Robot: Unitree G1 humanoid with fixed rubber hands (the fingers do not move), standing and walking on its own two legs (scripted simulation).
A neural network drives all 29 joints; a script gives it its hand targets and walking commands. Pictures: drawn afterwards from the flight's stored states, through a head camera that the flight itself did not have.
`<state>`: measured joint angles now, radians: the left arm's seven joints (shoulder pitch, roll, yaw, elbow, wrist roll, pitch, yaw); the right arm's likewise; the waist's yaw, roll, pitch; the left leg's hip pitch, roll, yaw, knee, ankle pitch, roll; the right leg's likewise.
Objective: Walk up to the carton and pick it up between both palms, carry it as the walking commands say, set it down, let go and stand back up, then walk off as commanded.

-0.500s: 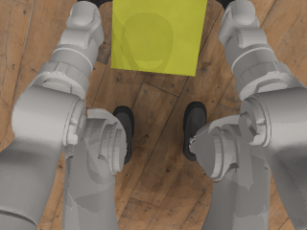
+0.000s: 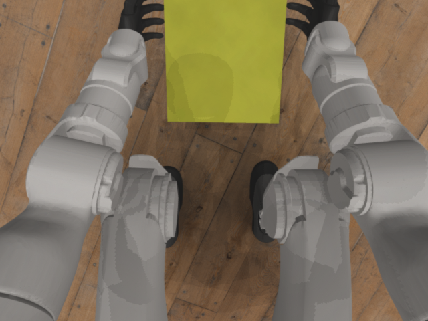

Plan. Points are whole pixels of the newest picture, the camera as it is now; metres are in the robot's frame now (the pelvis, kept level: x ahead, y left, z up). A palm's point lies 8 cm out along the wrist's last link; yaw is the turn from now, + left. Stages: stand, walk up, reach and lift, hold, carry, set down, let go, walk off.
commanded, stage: reach and lift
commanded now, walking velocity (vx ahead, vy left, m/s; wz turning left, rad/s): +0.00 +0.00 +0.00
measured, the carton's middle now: (225, 40) +0.52 -0.02 -0.27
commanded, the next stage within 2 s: none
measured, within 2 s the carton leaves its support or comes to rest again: neither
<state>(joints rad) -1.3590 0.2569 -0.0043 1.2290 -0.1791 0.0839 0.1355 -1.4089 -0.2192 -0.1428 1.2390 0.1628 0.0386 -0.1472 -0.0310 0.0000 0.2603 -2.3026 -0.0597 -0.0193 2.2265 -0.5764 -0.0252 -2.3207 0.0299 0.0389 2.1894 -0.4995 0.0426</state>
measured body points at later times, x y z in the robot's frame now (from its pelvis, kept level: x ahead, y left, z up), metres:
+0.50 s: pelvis -0.02 -0.01 +0.03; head +0.32 +0.00 +0.31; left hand +0.51 +0.12 -0.14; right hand +0.52 -0.16 -0.11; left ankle +0.11 +0.12 -0.32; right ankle +0.12 -0.13 -0.32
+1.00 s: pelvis -0.04 +0.00 +0.05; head +0.30 +0.00 +0.34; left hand +0.50 +0.12 -0.08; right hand +0.50 -0.15 -0.06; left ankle +0.11 +0.12 -0.32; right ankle +0.12 -0.13 -0.32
